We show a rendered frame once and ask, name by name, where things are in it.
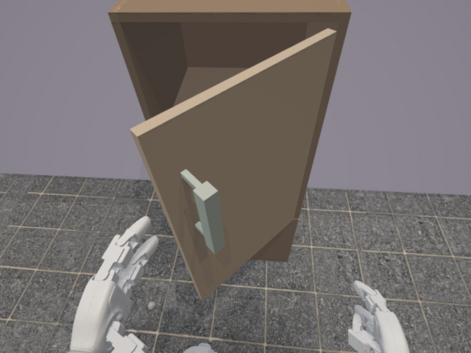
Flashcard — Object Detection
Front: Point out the handle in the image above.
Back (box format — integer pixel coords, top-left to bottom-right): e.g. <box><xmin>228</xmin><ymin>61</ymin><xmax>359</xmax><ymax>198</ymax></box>
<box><xmin>180</xmin><ymin>169</ymin><xmax>225</xmax><ymax>254</ymax></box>

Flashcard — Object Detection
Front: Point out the left robot hand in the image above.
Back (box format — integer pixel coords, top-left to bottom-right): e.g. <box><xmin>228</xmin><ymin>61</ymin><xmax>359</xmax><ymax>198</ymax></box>
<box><xmin>70</xmin><ymin>216</ymin><xmax>159</xmax><ymax>353</ymax></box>

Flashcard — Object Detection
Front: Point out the cupboard door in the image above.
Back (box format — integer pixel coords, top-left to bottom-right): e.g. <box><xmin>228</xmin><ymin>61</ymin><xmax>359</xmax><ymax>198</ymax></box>
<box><xmin>130</xmin><ymin>28</ymin><xmax>337</xmax><ymax>301</ymax></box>

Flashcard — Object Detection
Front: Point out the right robot hand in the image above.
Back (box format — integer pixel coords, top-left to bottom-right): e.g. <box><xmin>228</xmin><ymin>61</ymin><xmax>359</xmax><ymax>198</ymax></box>
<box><xmin>348</xmin><ymin>280</ymin><xmax>410</xmax><ymax>353</ymax></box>

